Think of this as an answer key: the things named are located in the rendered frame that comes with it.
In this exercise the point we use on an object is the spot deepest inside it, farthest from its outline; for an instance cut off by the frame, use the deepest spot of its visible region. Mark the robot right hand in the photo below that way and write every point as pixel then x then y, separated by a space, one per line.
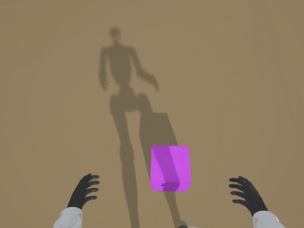
pixel 253 201

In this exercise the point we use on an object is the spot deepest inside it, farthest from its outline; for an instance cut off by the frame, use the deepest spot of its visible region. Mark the robot right forearm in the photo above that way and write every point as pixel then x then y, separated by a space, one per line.
pixel 266 219

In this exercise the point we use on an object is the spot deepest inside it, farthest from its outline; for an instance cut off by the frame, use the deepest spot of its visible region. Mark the carton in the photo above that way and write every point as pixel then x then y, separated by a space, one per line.
pixel 170 168

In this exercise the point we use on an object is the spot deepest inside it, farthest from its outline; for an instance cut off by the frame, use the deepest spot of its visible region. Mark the robot left hand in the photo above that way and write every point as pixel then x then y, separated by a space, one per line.
pixel 78 197

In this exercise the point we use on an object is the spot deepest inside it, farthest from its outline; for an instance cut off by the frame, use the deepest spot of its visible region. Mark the robot left forearm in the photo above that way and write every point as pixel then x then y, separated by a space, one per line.
pixel 71 217

